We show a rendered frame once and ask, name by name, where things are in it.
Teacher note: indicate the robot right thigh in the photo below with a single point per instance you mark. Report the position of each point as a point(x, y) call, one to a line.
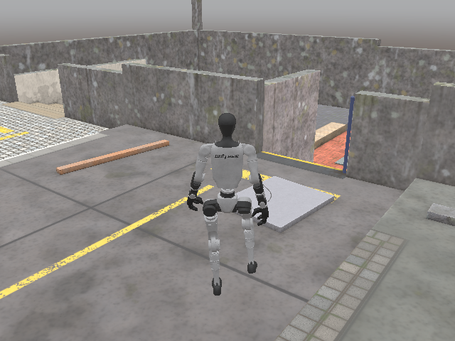
point(244, 207)

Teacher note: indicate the robot left forearm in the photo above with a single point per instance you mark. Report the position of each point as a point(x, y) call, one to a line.
point(193, 188)

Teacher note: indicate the robot right hand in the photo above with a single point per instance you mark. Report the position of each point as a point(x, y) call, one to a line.
point(263, 216)

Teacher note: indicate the right robot upper arm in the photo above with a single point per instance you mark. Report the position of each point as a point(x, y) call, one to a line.
point(250, 151)

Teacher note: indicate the robot right forearm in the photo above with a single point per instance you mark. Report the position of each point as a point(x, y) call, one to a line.
point(259, 192)

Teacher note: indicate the left robot upper arm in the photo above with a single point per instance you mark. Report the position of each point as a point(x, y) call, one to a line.
point(204, 151)

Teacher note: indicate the robot left shin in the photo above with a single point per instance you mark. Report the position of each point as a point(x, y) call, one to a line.
point(214, 263)

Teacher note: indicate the robot left hand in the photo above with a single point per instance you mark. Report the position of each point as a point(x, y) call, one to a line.
point(197, 200)

